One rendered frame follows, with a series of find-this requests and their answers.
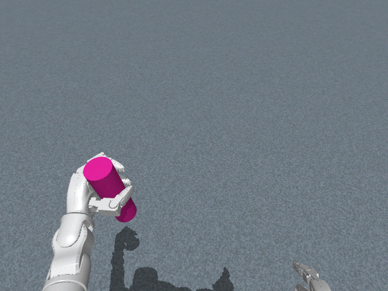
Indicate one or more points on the left robot hand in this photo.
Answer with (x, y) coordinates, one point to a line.
(82, 198)

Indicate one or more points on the can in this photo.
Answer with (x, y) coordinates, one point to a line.
(103, 177)

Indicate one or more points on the right robot hand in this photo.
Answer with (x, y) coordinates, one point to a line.
(311, 277)

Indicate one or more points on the left robot arm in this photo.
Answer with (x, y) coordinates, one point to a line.
(72, 244)

